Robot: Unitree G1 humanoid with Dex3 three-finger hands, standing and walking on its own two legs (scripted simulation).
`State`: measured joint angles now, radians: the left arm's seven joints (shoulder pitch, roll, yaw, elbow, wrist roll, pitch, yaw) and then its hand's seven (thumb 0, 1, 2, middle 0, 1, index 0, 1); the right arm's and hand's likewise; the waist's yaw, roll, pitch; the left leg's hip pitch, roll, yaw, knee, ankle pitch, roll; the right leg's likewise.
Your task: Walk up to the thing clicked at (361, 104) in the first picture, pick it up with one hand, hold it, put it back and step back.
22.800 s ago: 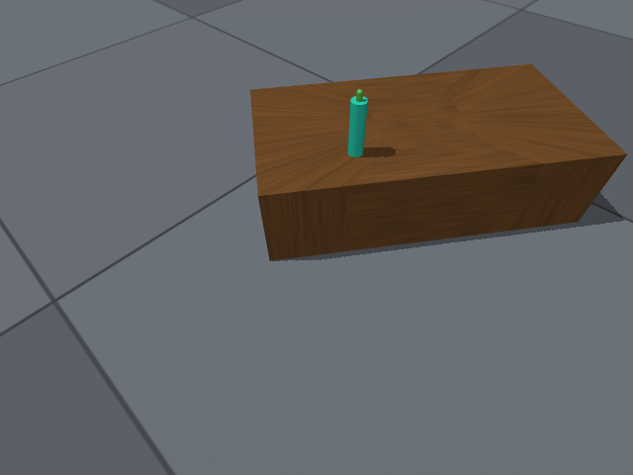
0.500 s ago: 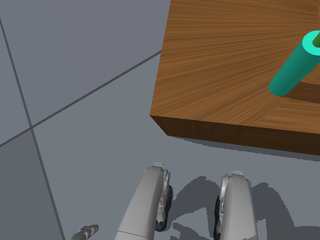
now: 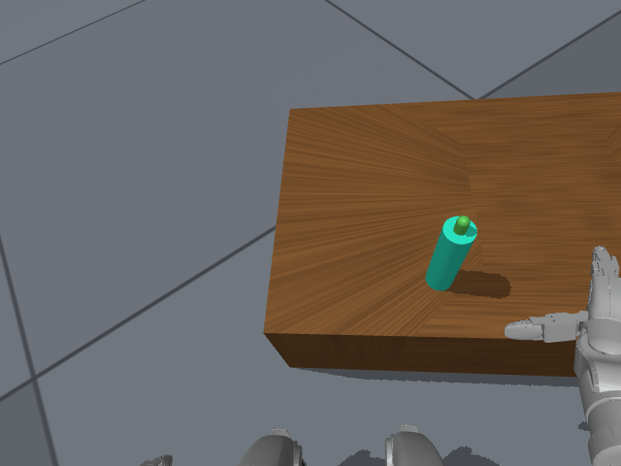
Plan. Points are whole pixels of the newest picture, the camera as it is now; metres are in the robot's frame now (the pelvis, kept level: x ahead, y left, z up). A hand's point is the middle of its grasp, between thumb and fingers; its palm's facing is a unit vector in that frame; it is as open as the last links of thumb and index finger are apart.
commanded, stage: home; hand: right
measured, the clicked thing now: (449, 253) +0.50 -0.20 -0.23
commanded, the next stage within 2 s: none
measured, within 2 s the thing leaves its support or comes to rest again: neither
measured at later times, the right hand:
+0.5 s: hand (486, 463) +0.15 -0.16 -0.05, palm faces +0.15 +0.96 -0.24, open 17.0 cm
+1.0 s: hand (490, 456) +0.15 -0.16 -0.05, palm faces +0.11 +0.97 -0.21, open 17.6 cm
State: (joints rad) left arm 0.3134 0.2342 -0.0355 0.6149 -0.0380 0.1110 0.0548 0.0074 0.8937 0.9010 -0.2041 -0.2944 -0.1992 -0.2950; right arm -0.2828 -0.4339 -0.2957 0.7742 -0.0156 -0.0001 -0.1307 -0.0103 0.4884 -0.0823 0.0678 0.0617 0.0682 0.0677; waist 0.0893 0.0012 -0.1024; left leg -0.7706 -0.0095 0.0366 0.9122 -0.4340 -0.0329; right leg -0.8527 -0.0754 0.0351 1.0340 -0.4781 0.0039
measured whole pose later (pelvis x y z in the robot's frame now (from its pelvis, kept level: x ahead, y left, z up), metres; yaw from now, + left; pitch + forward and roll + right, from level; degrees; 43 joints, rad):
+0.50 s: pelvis +0.00 +0.03 +0.01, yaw -3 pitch +9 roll +2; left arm 0.22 0.20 -0.03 0.50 -0.03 -0.05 0.14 0.01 0.89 0.90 -0.21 -0.29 -0.20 -0.30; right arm 0.49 -0.21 0.00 0.01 0.04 0.25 -0.09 -0.01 0.46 -0.10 0.08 0.08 0.08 0.08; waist 0.02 -0.04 -0.12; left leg -0.59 0.01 0.07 0.90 -0.46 -0.01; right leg -0.66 -0.06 0.07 0.96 -0.46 0.04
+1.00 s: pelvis +0.00 +0.03 +0.00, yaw -3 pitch +10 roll +3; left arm 0.29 0.22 -0.03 0.51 -0.02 -0.18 0.17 0.02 0.89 0.90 -0.21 -0.30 -0.20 -0.30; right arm 0.49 -0.22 -0.03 -0.11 0.05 0.44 -0.03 -0.01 0.57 -0.03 0.05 0.05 0.05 0.05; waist 0.03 -0.04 -0.14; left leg -0.63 0.01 0.06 0.94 -0.48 -0.01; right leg -0.70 -0.06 0.06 1.01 -0.48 0.03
